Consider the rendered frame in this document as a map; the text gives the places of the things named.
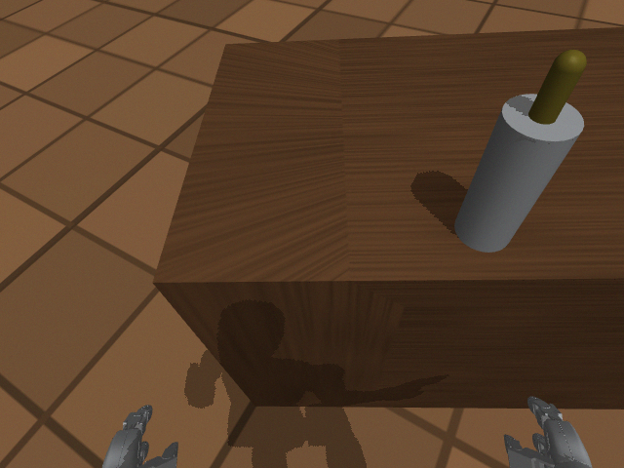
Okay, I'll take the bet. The bottle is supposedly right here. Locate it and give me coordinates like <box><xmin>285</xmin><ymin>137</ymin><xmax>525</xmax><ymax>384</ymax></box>
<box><xmin>454</xmin><ymin>50</ymin><xmax>587</xmax><ymax>253</ymax></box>

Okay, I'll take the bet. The left robot hand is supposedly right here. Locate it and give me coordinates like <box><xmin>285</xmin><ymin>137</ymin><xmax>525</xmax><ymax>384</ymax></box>
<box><xmin>102</xmin><ymin>405</ymin><xmax>178</xmax><ymax>468</ymax></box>

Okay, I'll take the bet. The right robot hand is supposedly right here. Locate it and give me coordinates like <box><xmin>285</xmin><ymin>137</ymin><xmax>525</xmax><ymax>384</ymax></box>
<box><xmin>504</xmin><ymin>396</ymin><xmax>593</xmax><ymax>468</ymax></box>

